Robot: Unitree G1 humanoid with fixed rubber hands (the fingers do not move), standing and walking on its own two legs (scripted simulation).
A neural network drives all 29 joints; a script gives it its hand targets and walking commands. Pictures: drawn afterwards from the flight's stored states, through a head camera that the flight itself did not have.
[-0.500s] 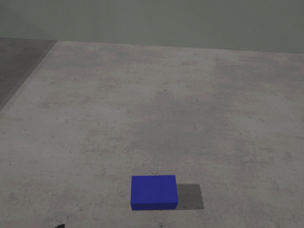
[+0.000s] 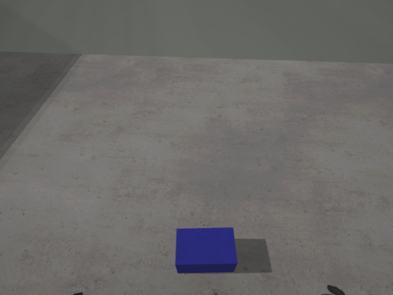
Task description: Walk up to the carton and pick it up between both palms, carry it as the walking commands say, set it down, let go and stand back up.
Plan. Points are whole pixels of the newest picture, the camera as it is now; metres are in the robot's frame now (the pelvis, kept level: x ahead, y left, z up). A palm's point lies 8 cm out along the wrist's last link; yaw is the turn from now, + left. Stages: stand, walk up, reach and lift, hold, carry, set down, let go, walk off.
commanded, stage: walk up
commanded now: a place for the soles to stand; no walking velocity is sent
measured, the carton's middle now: (205, 250) +0.42 -0.01 -0.70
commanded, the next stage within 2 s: none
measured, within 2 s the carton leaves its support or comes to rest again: neither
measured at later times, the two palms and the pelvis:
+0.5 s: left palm out of the picture +0.08 +0.22 -0.14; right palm out of the picture +0.03 -0.43 -0.13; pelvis -0.01 -0.09 -0.03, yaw +0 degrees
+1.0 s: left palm out of the picture +0.09 +0.25 -0.10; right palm out of the picture +0.12 -0.37 -0.13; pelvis +0.00 -0.07 -0.01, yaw +2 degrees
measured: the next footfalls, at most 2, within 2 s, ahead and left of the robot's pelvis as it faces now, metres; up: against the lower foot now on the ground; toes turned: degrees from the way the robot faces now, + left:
left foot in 0.56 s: +0.04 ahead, +0.01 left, +0.00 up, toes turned +2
